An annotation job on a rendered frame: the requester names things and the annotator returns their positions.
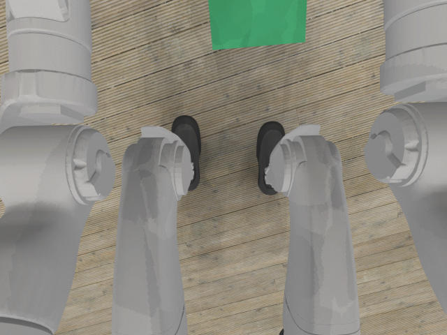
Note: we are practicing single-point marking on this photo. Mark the robot right foot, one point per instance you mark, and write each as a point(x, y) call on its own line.
point(269, 135)

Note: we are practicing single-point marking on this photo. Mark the carton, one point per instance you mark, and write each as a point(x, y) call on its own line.
point(251, 23)

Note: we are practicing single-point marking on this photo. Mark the left robot forearm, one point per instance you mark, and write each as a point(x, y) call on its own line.
point(49, 58)

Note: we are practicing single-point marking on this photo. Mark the left robot upper arm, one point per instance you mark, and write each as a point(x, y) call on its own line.
point(50, 178)

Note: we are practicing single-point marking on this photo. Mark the right robot upper arm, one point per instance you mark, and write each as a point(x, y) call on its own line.
point(407, 148)

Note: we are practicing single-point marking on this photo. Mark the left robot thigh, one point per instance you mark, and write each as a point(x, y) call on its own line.
point(148, 294)

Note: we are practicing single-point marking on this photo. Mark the right robot forearm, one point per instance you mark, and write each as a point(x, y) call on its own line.
point(415, 68)

